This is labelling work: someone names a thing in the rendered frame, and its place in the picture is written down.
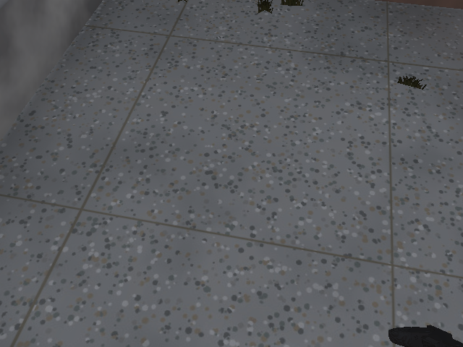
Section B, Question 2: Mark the robot right hand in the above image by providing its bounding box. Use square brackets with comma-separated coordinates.
[388, 325, 463, 347]

